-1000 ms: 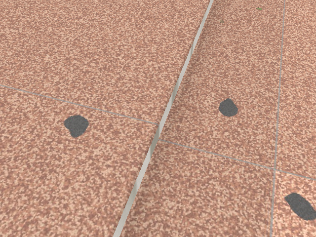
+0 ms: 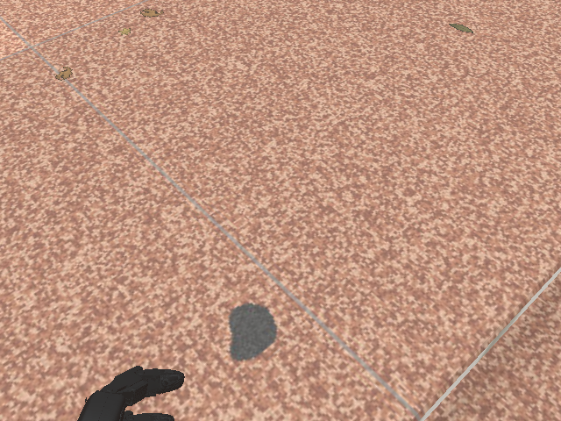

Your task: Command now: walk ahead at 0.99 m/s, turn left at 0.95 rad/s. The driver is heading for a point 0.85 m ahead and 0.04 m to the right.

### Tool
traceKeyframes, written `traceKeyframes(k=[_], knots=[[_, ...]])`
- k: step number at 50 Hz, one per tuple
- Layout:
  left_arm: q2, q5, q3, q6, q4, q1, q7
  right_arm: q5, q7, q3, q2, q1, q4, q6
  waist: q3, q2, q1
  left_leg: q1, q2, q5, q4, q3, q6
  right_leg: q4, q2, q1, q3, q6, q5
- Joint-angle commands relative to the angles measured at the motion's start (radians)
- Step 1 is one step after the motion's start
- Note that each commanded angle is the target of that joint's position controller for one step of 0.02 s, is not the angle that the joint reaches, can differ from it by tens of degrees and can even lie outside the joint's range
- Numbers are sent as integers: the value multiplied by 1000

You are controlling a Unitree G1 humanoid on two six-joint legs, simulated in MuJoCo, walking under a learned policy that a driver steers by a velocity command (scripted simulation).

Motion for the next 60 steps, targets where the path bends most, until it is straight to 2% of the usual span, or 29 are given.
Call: traceKeyframes(k=[1,4,7,9,10,11,12,14,16,18,20,21,23,24,25,26,29,31,34,41,42,43,44,45,46,48,50,55,60], knots=[[88,-7,2,11,-117,-61,-7,4,-14,-27,-151,-71,-119,-37,75,-51,51,-231,205,657,-220,-263,109,-237,32,101,-144,-5,129],[83,-45,-4,16,-138,-42,15,-18,-15,-37,-153,-42,-132,-31,-32,91,27,33,229,1007,-156,-262,81,-371,90,152,-149,-55,161],[112,-54,18,-40,-129,40,10,-30,-15,-28,-115,19,-101,-19,-204,8,50,165,185,1553,297,-263,-29,-722,183,523,-218,-87,201],[190,-86,76,-42,29,411,32,-17,4,-45,-159,-203,-159,-40,-245,-21,251,18,139,1133,714,-227,-72,-1219,147,935,-194,-62,615],[191,-73,89,-29,120,541,30,-7,2,-20,-60,-360,-225,-62,-154,-169,295,-495,26,12,1025,-115,-96,-1197,-30,1286,-51,-113,896],[207,11,90,-34,161,590,7,27,-24,23,49,-325,-315,-84,-139,-212,176,-968,44,-263,1351,-74,-96,-795,-233,1581,116,-181,1706],[171,44,96,-28,172,665,1,61,-31,28,43,-357,-334,-78,-323,-129,241,-1164,81,-280,1589,-89,-85,-796,-302,1718,205,-302,1406],[71,57,88,-48,253,656,11,6,-57,78,137,-553,-485,-53,-188,-122,202,-1420,136,-433,1944,-156,-8,-1022,-307,1441,243,-278,466],[36,-21,64,-87,281,469,-5,-46,-49,129,193,-666,-622,-20,104,-39,17,-1364,211,-502,1751,-189,23,-1292,-268,849,91,-161,105],[107,-39,61,-80,226,203,3,-11,-10,96,59,-609,-628,14,213,-1,-127,-864,213,-264,1274,21,-34,-1574,-136,281,-205,-136,243],[184,-117,74,-84,205,171,17,-16,29,85,29,-341,-513,31,21,56,-218,-147,167,108,984,167,-53,-1491,-3,64,-357,-185,875],[333,-145,115,-98,193,245,12,-26,32,65,2,-194,-456,31,-145,-20,-238,19,110,88,911,209,-65,-1356,-28,240,-312,-214,1283],[467,-132,183,-87,146,188,-3,-19,21,2,-111,167,-342,41,-390,-179,-407,156,56,-34,644,162,-62,-772,-70,626,-230,-198,1645],[384,-109,183,-68,136,183,-10,-14,14,-35,-227,162,-327,44,-355,-59,-385,126,52,-215,425,-26,-5,-243,27,614,-134,-164,1082],[103,-75,125,-61,48,278,-43,-1,14,-43,-302,8,-299,30,-360,449,-141,170,301,-206,113,-636,63,277,304,243,8,-122,-56],[-3,-38,89,-70,-15,350,-44,5,13,-38,-242,-84,-315,28,-359,381,-51,157,403,-329,-77,-893,72,484,309,50,228,-162,-51],[-47,0,34,-28,-86,257,-5,-27,21,10,-54,-151,-190,-34,45,82,93,-187,357,-134,-22,-623,49,482,169,-147,34,-150,-94],[13,-32,40,31,-66,273,6,-35,23,26,11,-78,-134,-59,58,6,101,-229,331,-107,-25,-382,9,335,144,-121,29,-153,-173],[105,-56,51,39,-130,101,-2,-20,13,14,-50,-98,-118,-92,126,23,87,-260,317,111,-249,-222,-25,-96,130,-38,9,-116,-30],[95,-48,36,-6,-54,130,-31,16,-10,-8,-172,0,-84,-114,-84,92,63,148,311,1132,-188,37,-112,-876,254,508,-222,-149,473],[166,-116,79,-26,-84,108,-22,34,-35,-8,-181,6,-74,-76,-141,107,105,226,357,1231,-25,-5,-138,-921,270,549,-156,-147,483],[189,-128,89,-34,-37,251,-21,10,-44,-12,-201,-54,-88,-47,-187,102,197,271,338,1240,172,37,-177,-1049,243,639,-133,-165,629],[199,-107,92,-31,37,430,-14,-7,-40,-10,-195,-140,-127,-35,-237,71,276,155,265,958,487,60,-212,-1111,156,851,-67,-197,810],[234,-60,77,-34,75,461,-11,-67,-22,27,-29,-79,-179,-36,-306,-288,153,-295,112,-328,902,28,-231,-807,-21,1251,120,-224,1411],[201,-11,70,-46,50,457,-9,11,2,50,-24,164,-122,-53,-555,-195,102,-461,93,-335,1092,-255,-217,-779,-256,1445,466,-434,1452],[174,-59,87,-27,-5,274,-7,29,10,30,-154,-12,-152,-57,-391,18,110,-504,208,-187,997,-146,-225,-925,-178,1198,358,-454,1108],[151,-81,67,-25,-1,200,-5,6,-4,21,-147,-123,-176,-41,-183,138,47,-449,255,-123,886,-71,-254,-1043,-101,827,272,-410,994],[176,-67,72,-16,46,190,2,-1,-25,43,-39,-152,-208,-7,-143,-20,-3,-297,291,19,525,-18,-269,-1091,4,553,63,-342,1065],[185,-81,76,18,76,228,17,4,-31,34,-62,-294,-221,7,-160,-65,51,-222,269,266,292,-14,-255,-1077,34,581,19,-272,814]])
